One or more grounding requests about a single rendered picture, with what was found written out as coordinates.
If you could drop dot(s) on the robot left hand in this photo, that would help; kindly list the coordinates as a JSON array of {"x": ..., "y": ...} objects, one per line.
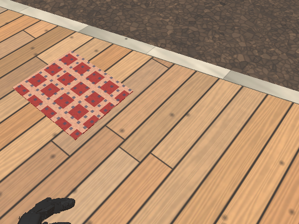
[{"x": 45, "y": 209}]

